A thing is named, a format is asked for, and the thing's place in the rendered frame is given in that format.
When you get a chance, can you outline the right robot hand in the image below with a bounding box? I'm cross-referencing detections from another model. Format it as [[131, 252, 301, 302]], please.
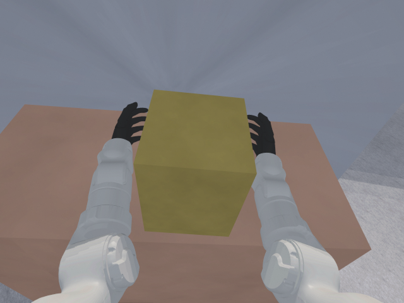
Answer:
[[247, 113, 276, 156]]

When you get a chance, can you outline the carton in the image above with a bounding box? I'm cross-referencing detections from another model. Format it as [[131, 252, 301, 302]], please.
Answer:
[[134, 90, 257, 237]]

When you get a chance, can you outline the left robot hand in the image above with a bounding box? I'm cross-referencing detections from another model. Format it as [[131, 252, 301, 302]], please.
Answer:
[[112, 102, 148, 145]]

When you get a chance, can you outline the robot right forearm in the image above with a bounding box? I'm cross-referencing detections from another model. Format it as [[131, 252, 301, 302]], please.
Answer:
[[251, 153, 326, 251]]

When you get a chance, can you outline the left robot upper arm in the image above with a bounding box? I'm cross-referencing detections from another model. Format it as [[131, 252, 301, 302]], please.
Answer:
[[32, 232, 140, 303]]

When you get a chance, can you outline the right robot upper arm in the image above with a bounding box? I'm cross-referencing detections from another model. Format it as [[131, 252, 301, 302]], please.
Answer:
[[261, 239, 382, 303]]

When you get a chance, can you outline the robot left forearm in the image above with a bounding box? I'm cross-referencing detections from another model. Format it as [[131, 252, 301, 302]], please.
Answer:
[[59, 138, 133, 287]]

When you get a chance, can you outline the pedestal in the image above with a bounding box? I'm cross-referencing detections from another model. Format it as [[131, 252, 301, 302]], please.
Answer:
[[0, 104, 371, 303]]

